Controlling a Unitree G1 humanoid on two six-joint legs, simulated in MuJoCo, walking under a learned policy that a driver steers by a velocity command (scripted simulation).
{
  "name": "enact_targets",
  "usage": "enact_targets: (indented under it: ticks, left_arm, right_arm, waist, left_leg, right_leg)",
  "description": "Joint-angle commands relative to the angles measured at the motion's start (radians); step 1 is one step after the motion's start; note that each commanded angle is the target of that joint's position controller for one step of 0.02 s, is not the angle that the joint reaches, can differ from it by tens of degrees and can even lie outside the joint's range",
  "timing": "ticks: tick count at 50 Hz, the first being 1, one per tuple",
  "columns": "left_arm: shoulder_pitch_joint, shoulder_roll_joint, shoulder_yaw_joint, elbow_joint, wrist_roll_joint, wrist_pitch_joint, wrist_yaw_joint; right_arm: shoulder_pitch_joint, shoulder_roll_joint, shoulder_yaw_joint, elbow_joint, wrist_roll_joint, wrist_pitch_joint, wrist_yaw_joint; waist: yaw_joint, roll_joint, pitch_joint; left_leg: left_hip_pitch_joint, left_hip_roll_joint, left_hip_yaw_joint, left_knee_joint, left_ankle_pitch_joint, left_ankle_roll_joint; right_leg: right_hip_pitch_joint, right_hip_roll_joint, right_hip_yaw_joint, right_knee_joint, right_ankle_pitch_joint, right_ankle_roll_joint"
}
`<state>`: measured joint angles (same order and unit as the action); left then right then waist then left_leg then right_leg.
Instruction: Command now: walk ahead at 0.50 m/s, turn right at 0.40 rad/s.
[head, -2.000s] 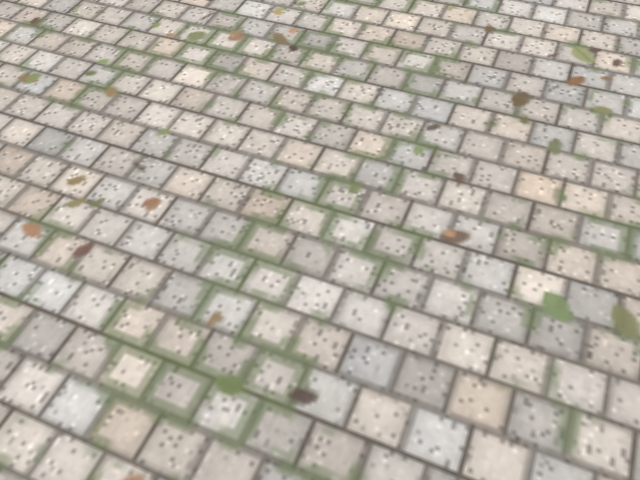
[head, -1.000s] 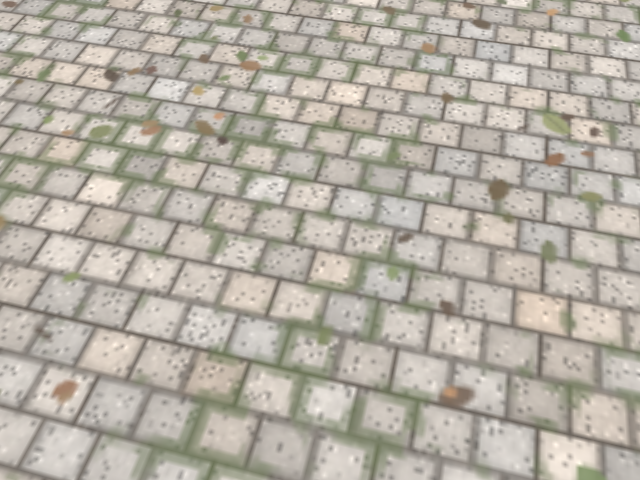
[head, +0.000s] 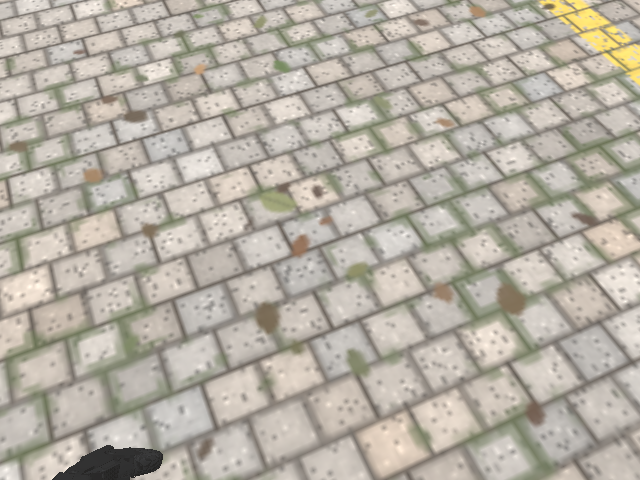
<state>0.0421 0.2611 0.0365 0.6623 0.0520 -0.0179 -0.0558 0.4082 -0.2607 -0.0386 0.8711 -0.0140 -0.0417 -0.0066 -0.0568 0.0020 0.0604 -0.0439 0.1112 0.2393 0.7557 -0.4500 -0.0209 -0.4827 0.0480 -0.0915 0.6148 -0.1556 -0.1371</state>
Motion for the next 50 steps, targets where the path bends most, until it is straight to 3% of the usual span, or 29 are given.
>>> enact_targets:
  ticks: [1, 2, 3, 5, 8, 12, 17, 21, 24, 25, 26, 27, 28, 29, 30, 31, 33, 36, 38, 41, 46, 48, 50]
  left_arm:
    - [0.362, 0.255, 0.087, 0.025, -0.034, 0.006, 0.041]
    - [0.322, 0.211, 0.075, 0.049, -0.035, 0.001, 0.052]
    - [0.292, 0.154, 0.057, 0.065, -0.036, -0.007, 0.055]
    - [0.229, 0.103, 0.035, 0.073, -0.038, -0.026, 0.054]
    - [0.259, 0.113, 0.034, 0.104, -0.047, -0.052, 0.046]
    - [0.323, 0.121, 0.036, 0.145, -0.050, -0.058, 0.043]
    - [0.404, 0.121, 0.031, 0.192, -0.046, -0.065, 0.048]
    - [0.450, 0.129, 0.027, 0.233, -0.034, -0.063, 0.060]
    - [0.409, 0.155, 0.030, 0.245, -0.028, -0.064, 0.071]
    - [0.396, 0.167, 0.032, 0.249, -0.024, -0.063, 0.071]
    - [0.381, 0.165, 0.029, 0.250, -0.029, -0.062, 0.070]
    - [0.403, 0.116, 0.012, 0.218, -0.048, -0.068, 0.066]
    - [0.509, 0.050, 0.005, 0.218, -0.065, -0.067, 0.060]
    - [0.428, 0.123, 0.021, 0.221, -0.034, -0.062, 0.065]
    - [0.369, 0.116, 0.021, 0.205, -0.035, -0.066, 0.059]
    - [0.331, 0.099, 0.015, 0.200, -0.034, -0.066, 0.054]
    - [0.337, 0.079, 0.011, 0.202, -0.014, -0.045, 0.043]
    - [0.299, 0.048, 0.003, 0.187, -0.004, -0.028, 0.029]
    - [0.209, 0.044, -0.003, 0.155, -0.006, -0.025, 0.027]
    - [0.072, 0.036, -0.012, 0.111, -0.014, -0.028, 0.026]
    - [-0.065, 0.047, -0.016, 0.062, -0.029, -0.037, 0.034]
    - [-0.063, 0.066, -0.011, 0.050, -0.033, -0.046, 0.039]
    - [0.038, 0.093, 0.002, 0.073, -0.032, -0.059, 0.046]
  right_arm:
    - [-0.072, -0.152, -0.029, -0.152, -0.005, -0.018, 0.010]
    - [-0.112, -0.120, -0.018, -0.159, 0.012, -0.028, 0.013]
    - [-0.094, -0.104, -0.011, -0.143, 0.011, -0.033, 0.014]
    - [-0.040, -0.096, -0.010, -0.110, -0.019, -0.005, 0.020]
    - [-0.040, -0.080, -0.013, -0.098, -0.027, 0.022, 0.036]
    - [-0.197, -0.072, -0.013, -0.138, -0.023, 0.024, 0.040]
    - [-0.349, -0.056, -0.006, -0.178, -0.017, 0.016, 0.042]
    - [-0.432, -0.058, -0.002, -0.211, -0.015, 0.006, 0.045]
    - [-0.338, -0.077, -0.011, -0.186, -0.014, -0.004, 0.035]
    - [-0.229, -0.096, -0.021, -0.151, -0.014, -0.009, 0.024]
    - [-0.061, -0.120, -0.033, -0.097, -0.023, -0.020, 0.012]
    - [0.094, -0.207, -0.057, -0.069, -0.048, -0.026, -0.003]
    - [0.118, -0.288, -0.078, -0.056, -0.046, -0.022, 0.005]
    - [0.035, -0.216, -0.063, -0.059, -0.006, -0.015, 0.016]
    - [-0.066, -0.155, -0.048, -0.073, 0.003, -0.015, 0.019]
    - [-0.116, -0.106, -0.035, -0.075, -0.003, -0.020, 0.022]
    - [-0.128, -0.066, -0.019, -0.048, 0.001, -0.030, 0.019]
    - [-0.065, -0.093, -0.026, -0.005, 0.013, -0.047, 0.022]
    - [-0.041, -0.112, -0.032, 0.010, 0.014, -0.046, 0.018]
    - [-0.005, -0.113, -0.036, 0.027, 0.015, -0.040, 0.018]
    - [0.058, -0.132, -0.047, 0.039, 0.006, -0.033, 0.015]
    - [0.041, -0.146, -0.054, 0.030, 0.000, -0.028, 0.009]
    - [-0.003, -0.165, -0.063, 0.014, -0.002, -0.025, 0.005]
  waist:
    - [0.184, -0.086, -0.353]
    - [0.152, -0.055, -0.227]
    - [0.104, -0.014, -0.138]
    - [0.035, -0.024, -0.095]
    - [0.021, -0.036, -0.077]
    - [0.061, -0.039, -0.004]
    - [0.110, -0.051, 0.021]
    - [0.127, -0.058, 0.044]
    - [0.065, -0.075, 0.004]
    - [0.017, -0.075, -0.058]
    - [-0.060, -0.046, -0.153]
    - [-0.101, 0.061, -0.283]
    - [-0.042, 0.272, -0.371]
    - [-0.024, 0.111, -0.274]
    - [0.013, 0.058, -0.136]
    - [0.031, 0.023, -0.081]
    - [0.075, 0.065, -0.045]
    - [0.086, 0.062, -0.038]
    - [0.075, 0.056, -0.005]
    - [0.042, 0.060, 0.020]
    - [-0.005, 0.074, -0.007]
    - [0.008, 0.085, -0.015]
    - [0.061, 0.085, -0.043]
  left_leg:
    - [-0.673, -0.070, -0.224, 0.668, -0.008, 0.018]
    - [-0.689, -0.027, -0.239, 0.633, 0.068, 0.028]
    - [-0.631, 0.005, -0.242, 0.522, 0.099, 0.033]
    - [-0.507, 0.027, -0.249, 0.408, 0.116, 0.027]
    - [-0.496, 0.016, -0.227, 0.332, 0.174, 0.015]
    - [-0.620, 0.027, -0.220, 0.173, 0.331, 0.000]
    - [-0.650, -0.005, -0.200, -0.019, 0.450, 0.013]
    - [-0.628, -0.045, -0.180, -0.134, 0.416, 0.055]
    - [-0.445, -0.111, -0.155, -0.200, 0.306, 0.108]
    - [-0.312, -0.148, -0.143, -0.226, 0.276, 0.128]
    - [-0.088, -0.138, -0.157, -0.281, 0.324, 0.158]
    - [0.199, 0.084, -0.414, -0.296, 0.225, 0.222]
    - [0.370, 0.324, -0.890, -0.408, 0.254, 0.352]
    - [0.271, 0.273, -0.894, -0.454, 0.209, 0.328]
    - [0.122, 0.245, -0.725, -0.476, 0.218, 0.305]
    - [0.027, 0.195, -0.623, -0.512, 0.282, 0.277]
    - [-0.090, 0.118, -0.495, -0.558, 0.397, 0.237]
    - [-0.120, 0.087, -0.444, -0.593, 0.496, 0.262]
    - [-0.132, 0.070, -0.427, -0.625, 0.464, 0.271]
    - [-0.130, 0.036, -0.407, -0.630, 0.455, 0.253]
    - [-0.056, 0.042, -0.437, -0.535, 0.569, 0.232]
    - [-0.039, 0.059, -0.475, -0.487, 0.593, 0.217]
    - [-0.064, 0.058, -0.504, -0.401, 0.609, 0.191]
  right_leg:
    - [0.797, -0.410, 0.732, -0.306, 0.048, -0.231]
    - [0.686, -0.381, 0.563, -0.294, 0.188, -0.216]
    - [0.544, -0.328, 0.459, -0.311, 0.301, -0.168]
    - [0.396, -0.249, 0.338, -0.362, 0.343, -0.114]
    - [0.350, -0.214, 0.283, -0.428, 0.340, -0.116]
    - [0.386, -0.198, 0.251, -0.485, 0.279, -0.095]
    - [0.487, -0.203, 0.219, -0.475, 0.346, -0.071]
    - [0.580, -0.236, 0.216, -0.438, 0.443, -0.063]
    - [0.599, -0.243, 0.188, -0.315, 0.754, -0.032]
    - [0.596, -0.228, 0.173, -0.184, 0.871, -0.018]
    - [0.516, -0.188, 0.136, 0.018, 0.816, 0.001]
    - [0.275, -0.118, 0.095, 0.327, 0.487, 0.026]
    - [-0.024, 0.082, 0.089, 0.652, -0.336, 0.058]
    - [-0.104, 0.025, 0.209, 0.720, -0.320, 0.038]
    - [-0.121, -0.027, 0.196, 0.687, -0.231, 0.038]
    - [-0.102, -0.065, 0.177, 0.629, -0.179, 0.039]
    - [-0.027, -0.106, 0.150, 0.545, -0.146, 0.062]
    - [-0.037, -0.124, 0.108, 0.460, -0.110, 0.105]
    - [-0.091, -0.140, 0.092, 0.360, -0.045, 0.137]
    - [-0.100, -0.132, 0.074, 0.162, 0.064, 0.169]
    - [-0.051, -0.090, 0.075, 0.003, 0.121, 0.175]
    - [-0.001, -0.083, 0.094, -0.041, 0.072, 0.160]
    - [0.151, -0.061, 0.095, -0.110, 0.003, 0.137]
